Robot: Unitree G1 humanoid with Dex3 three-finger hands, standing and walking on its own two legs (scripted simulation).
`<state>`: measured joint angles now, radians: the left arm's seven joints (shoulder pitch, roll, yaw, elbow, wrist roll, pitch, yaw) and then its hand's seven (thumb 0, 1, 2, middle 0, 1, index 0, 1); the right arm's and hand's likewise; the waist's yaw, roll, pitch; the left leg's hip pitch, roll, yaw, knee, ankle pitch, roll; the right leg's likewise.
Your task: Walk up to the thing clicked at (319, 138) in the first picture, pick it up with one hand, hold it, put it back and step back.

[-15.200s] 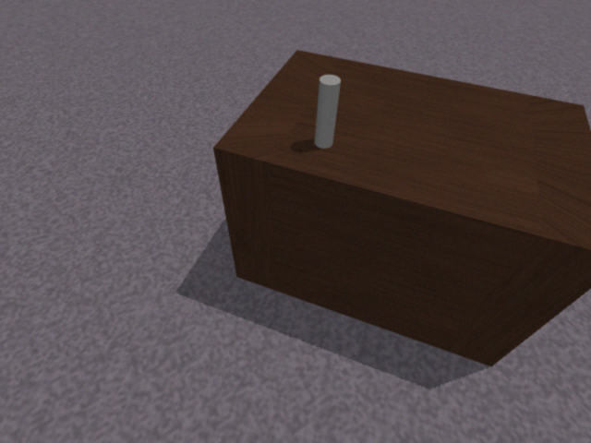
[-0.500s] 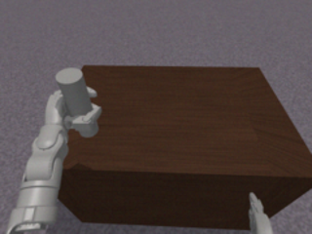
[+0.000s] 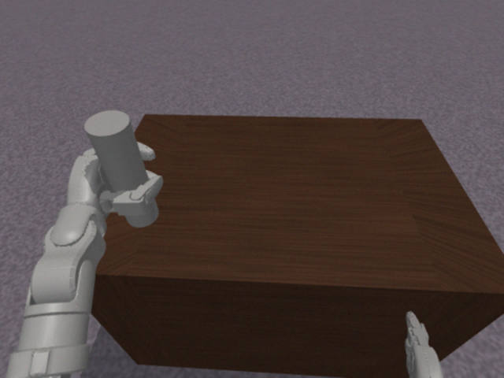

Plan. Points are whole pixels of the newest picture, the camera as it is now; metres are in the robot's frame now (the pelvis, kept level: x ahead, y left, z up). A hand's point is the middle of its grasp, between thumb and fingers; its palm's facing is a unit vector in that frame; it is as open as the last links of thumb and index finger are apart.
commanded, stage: hold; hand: left
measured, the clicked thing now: (127, 175) +0.34 +0.18 +0.19
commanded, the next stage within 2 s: none
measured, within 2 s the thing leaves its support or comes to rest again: neither
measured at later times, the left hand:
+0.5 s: hand (135, 178) +0.33 +0.16 +0.19, palm faces +0.06 -1.00 -0.04, open 6.8 cm
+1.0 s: hand (136, 183) +0.33 +0.16 +0.18, palm faces +0.07 -1.00 -0.04, open 6.8 cm
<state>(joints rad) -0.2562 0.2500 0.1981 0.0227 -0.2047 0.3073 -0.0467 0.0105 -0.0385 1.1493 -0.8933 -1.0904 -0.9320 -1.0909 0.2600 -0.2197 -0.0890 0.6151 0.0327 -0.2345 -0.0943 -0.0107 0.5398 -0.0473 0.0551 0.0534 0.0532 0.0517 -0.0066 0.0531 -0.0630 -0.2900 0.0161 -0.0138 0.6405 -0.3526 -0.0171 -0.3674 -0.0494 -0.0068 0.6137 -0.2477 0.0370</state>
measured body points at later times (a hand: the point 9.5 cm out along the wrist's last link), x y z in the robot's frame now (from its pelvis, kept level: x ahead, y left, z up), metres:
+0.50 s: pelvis +0.01 +0.00 +0.00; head -0.02 -0.03 +0.45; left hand +0.32 +0.22 +0.20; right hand +0.18 -0.26 -0.07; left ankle -0.01 +0.13 -0.72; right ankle +0.05 -0.14 -0.72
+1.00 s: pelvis +0.01 +0.00 +0.01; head -0.01 -0.03 +0.46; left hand +0.32 +0.21 +0.19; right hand +0.18 -0.26 -0.07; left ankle -0.01 +0.13 -0.72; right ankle +0.05 -0.14 -0.72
